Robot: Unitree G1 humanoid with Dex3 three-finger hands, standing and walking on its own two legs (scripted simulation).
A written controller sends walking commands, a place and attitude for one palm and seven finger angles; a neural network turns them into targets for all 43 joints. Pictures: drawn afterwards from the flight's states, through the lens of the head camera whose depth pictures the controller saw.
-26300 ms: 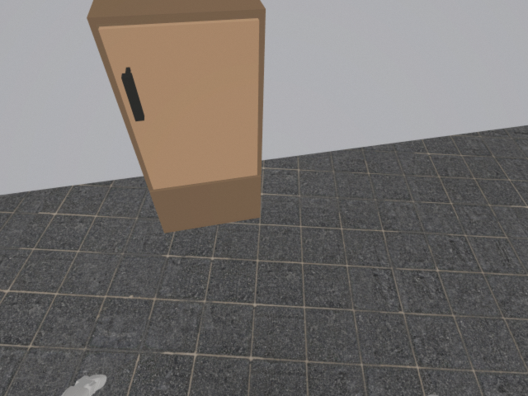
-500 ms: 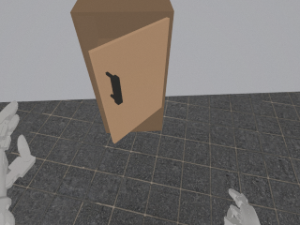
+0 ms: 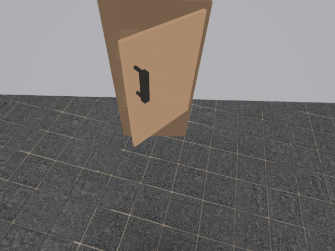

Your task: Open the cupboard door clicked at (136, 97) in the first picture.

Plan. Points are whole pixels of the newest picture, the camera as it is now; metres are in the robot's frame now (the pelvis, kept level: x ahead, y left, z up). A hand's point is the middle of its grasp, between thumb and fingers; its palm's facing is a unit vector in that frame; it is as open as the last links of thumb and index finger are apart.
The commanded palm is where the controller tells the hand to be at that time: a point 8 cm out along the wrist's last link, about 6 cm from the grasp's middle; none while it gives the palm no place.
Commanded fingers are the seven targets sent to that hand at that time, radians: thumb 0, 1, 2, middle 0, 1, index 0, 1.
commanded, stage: let the arm hang, fingers relaxed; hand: left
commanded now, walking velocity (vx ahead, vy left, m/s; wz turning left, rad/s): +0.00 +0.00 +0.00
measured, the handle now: (140, 84) +0.67 +0.15 -0.03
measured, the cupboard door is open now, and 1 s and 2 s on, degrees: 42 42 42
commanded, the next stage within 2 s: look to check the result in 0.62 s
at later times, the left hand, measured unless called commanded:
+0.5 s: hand out of the picture +0.04 +0.20 -0.17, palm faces +0.01 -0.98 -0.20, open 7.3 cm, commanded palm none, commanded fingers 0.00 0.90 0.90 -0.20 -0.30 -0.20 -0.30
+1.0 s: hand out of the picture +0.06 +0.21 -0.17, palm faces -0.01 -0.97 -0.23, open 7.3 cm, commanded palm none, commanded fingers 0.00 0.90 0.90 -0.20 -0.30 -0.20 -0.30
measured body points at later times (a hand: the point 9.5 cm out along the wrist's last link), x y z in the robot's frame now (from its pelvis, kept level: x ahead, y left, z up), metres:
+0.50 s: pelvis +0.02 +0.03 +0.00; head +0.03 +0.03 +0.45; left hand +0.04 +0.25 -0.16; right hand +0.00 -0.18 -0.16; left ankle +0.04 +0.11 -0.74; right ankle +0.05 -0.06 -0.74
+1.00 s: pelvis +0.05 +0.02 +0.01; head +0.07 +0.02 +0.46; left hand +0.06 +0.26 -0.15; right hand +0.06 -0.21 -0.15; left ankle +0.04 +0.11 -0.74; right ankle +0.05 -0.06 -0.74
